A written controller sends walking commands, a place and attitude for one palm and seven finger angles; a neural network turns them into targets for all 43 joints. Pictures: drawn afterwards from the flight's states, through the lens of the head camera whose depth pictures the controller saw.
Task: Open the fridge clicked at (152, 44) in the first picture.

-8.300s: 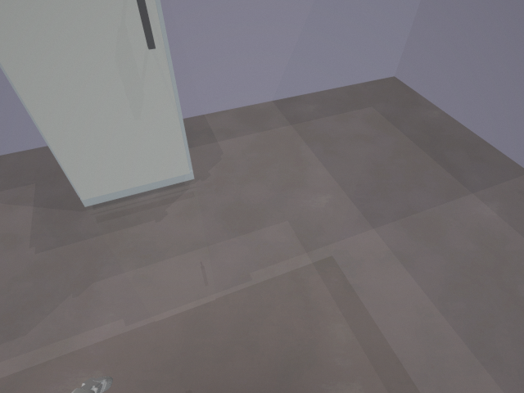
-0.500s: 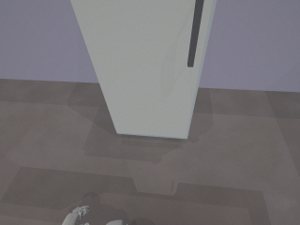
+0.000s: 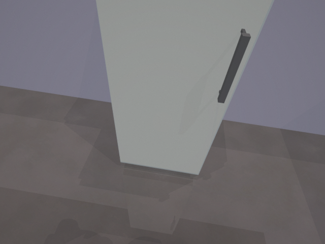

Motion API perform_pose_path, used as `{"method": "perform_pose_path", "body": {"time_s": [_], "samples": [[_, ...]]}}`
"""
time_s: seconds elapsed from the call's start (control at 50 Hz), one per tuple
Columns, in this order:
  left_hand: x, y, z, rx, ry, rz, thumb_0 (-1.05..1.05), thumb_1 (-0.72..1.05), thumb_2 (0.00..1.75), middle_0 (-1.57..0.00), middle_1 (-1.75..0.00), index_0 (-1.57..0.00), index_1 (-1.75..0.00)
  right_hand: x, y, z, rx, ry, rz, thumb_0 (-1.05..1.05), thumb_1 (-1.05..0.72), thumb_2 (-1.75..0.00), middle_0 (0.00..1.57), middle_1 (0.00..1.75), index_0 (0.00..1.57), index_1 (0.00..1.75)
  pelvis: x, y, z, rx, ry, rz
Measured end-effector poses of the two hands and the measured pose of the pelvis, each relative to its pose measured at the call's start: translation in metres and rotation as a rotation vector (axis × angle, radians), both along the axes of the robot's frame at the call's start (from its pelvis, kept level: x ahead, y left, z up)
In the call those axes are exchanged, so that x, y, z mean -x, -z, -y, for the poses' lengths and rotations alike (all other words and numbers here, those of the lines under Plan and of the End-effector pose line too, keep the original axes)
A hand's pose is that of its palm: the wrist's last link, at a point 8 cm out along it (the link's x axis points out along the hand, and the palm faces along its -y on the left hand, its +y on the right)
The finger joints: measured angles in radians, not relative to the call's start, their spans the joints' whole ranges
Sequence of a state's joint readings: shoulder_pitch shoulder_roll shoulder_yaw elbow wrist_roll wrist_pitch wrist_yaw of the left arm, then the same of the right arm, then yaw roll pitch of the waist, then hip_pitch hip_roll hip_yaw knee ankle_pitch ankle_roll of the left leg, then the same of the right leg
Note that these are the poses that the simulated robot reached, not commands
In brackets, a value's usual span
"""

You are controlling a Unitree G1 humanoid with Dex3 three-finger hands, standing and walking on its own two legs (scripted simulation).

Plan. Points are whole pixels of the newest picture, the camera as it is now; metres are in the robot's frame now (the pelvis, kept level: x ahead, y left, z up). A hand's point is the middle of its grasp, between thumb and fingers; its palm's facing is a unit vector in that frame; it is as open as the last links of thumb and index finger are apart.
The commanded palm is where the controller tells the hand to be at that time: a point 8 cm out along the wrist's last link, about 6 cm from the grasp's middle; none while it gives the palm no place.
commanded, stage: take the last steps up to it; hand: right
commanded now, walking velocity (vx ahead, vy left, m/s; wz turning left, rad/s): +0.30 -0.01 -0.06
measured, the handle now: (231, 69) +0.66 -0.19 +0.12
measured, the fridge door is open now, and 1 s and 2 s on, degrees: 0 0 0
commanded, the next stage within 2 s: come to a stop and stand still in 0.40 s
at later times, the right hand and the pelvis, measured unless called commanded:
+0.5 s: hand out of the picture +0.14 -0.23 -0.19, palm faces +0.07 +0.99 -0.15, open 7.4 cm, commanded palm none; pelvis +0.17 -0.07 -0.01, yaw +1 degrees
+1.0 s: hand (231, 208) +0.29 -0.22 -0.17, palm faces +0.01 +0.97 -0.26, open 7.3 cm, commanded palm none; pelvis +0.20 -0.04 -0.01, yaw +1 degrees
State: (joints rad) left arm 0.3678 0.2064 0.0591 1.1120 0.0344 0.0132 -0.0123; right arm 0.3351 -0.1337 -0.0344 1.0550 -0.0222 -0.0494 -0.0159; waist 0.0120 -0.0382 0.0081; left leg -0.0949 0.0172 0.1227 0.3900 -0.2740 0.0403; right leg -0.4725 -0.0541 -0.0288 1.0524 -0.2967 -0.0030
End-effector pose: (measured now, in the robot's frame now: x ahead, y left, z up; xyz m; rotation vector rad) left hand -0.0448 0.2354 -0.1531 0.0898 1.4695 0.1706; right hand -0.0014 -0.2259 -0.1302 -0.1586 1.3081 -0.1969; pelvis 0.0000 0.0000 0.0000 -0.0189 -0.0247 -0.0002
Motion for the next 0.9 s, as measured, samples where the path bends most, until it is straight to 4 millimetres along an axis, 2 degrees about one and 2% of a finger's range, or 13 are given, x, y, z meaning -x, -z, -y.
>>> {"method": "perform_pose_path", "body": {"time_s": [0.1, 0.22, 0.3, 0.36, 0.44, 0.52, 0.6, 0.66, 0.72, 0.78, 0.84, 0.9], "samples": [[-0.07, -0.001, 0.006, 0.007, 0.033, 0.075, 0.01, 0.91, 0.89, -0.19, -0.3, -0.2, -0.3, 0.023, 0.003, -0.014, -0.042, 0.052, -0.134, 0.0, -0.92, -0.9, 0.2, 0.3, 0.2, 0.3, -0.032, 0.0, 0.003, -0.011, 0.015, -0.003], [-0.178, -0.001, 0.029, -0.001, 0.119, 0.18, 0.01, 0.93, 0.89, -0.19, -0.3, -0.2, -0.3, 0.032, 0.012, -0.021, -0.106, 0.13, -0.267, 0.0, -0.91, -0.9, 0.2, 0.3, 0.2, 0.3, -0.077, 0.008, 0.022, -0.03, 0.028, -0.011], [-0.256, 0.001, 0.053, -0.025, 0.176, 0.279, 0.01, 0.93, 0.89, -0.19, -0.3, -0.2, -0.3, 0.021, 0.026, -0.011, -0.145, 0.162, -0.345, 0.0, -0.91, -0.9, 0.2, 0.3, 0.2, 0.3, -0.114, 0.022, 0.042, -0.041, 0.025, -0.015], [-0.291, -0.001, 0.07, -0.045, 0.181, 0.349, 0.01, 0.92, 0.89, -0.19, -0.3, -0.2, -0.3, -0.005, 0.037, 0.007, -0.155, 0.151, -0.366, 0.0, -0.91, -0.9, 0.2, 0.3, 0.2, 0.3, -0.135, 0.028, 0.056, -0.039, 0.011, -0.005], [-0.3, -0.012, 0.085, -0.044, 0.136, 0.353, 0.01, 0.92, 0.89, -0.2, -0.3, -0.2, -0.3, -0.075, 0.036, 0.038, -0.122, 0.093, -0.26, 0.01, -0.91, -0.9, 0.2, 0.3, 0.2, 0.3, -0.158, 0.016, 0.066, -0.033, -0.016, 0.007], [-0.302, -0.023, 0.078, -0.087, 0.07, 0.355, -0.03, 0.96, 0.89, -0.2, -0.3, -0.2, -0.3, -0.156, 0.029, 0.063, -0.08, 0.033, -0.11, 0.01, -0.91, -0.9, 0.2, 0.3, 0.19, 0.3, -0.178, 0.007, 0.073, -0.026, -0.024, 0.002], [-0.29, -0.022, 0.075, -0.091, 0.061, 0.271, -0.02, 0.95, 0.89, -0.2, -0.3, -0.2, -0.3, -0.224, 0.021, 0.075, -0.044, 0.005, 0.017, 0.0, -0.91, -0.9, 0.19, 0.3, 0.19, 0.3, -0.197, 0.003, 0.073, -0.023, -0.014, 0.0], [-0.278, -0.017, 0.077, -0.077, 0.048, 0.198, -0.01, 0.94, 0.89, -0.2, -0.3, -0.2, -0.3, -0.261, 0.018, 0.074, -0.03, -0.017, 0.074, 0.0, -0.92, -0.9, 0.19, 0.3, 0.19, 0.3, -0.207, 0.003, 0.069, -0.025, -0.007, 0.007], [-0.267, -0.009, 0.077, -0.051, 0.014, 0.14, 0.0, 0.93, 0.89, -0.2, -0.3, -0.2, -0.3, -0.287, 0.016, 0.066, -0.021, -0.047, 0.093, 0.0, -0.92, -0.9, 0.19, 0.3, 0.19, 0.3, -0.215, 0.005, 0.062, -0.022, -0.012, 0.014], [-0.258, 0.001, 0.074, -0.021, -0.021, 0.095, 0.0, 0.92, 0.89, -0.2, -0.3, -0.2, -0.3, -0.302, 0.015, 0.055, -0.006, -0.077, 0.093, 0.0, -0.91, -0.9, 0.19, 0.3, 0.19, 0.3, -0.221, 0.009, 0.052, -0.013, -0.025, 0.015], [-0.251, 0.014, 0.067, 0.009, -0.052, 0.058, 0.01, 0.91, 0.89, -0.2, -0.3, -0.2, -0.3, -0.308, 0.016, 0.045, 0.016, -0.099, 0.089, 0.0, -0.91, -0.9, 0.19, 0.3, 0.19, 0.3, -0.223, 0.016, 0.041, -0.003, -0.039, 0.009], [-0.246, 0.019, 0.059, 0.017, -0.063, 0.033, 0.01, 0.91, 0.89, -0.2, -0.3, -0.2, -0.3, -0.303, 0.013, 0.036, 0.024, -0.107, 0.078, 0.0, -0.91, -0.9, 0.2, 0.3, 0.2, 0.3, -0.217, 0.016, 0.037, -0.007, -0.025, 0.005]]}}
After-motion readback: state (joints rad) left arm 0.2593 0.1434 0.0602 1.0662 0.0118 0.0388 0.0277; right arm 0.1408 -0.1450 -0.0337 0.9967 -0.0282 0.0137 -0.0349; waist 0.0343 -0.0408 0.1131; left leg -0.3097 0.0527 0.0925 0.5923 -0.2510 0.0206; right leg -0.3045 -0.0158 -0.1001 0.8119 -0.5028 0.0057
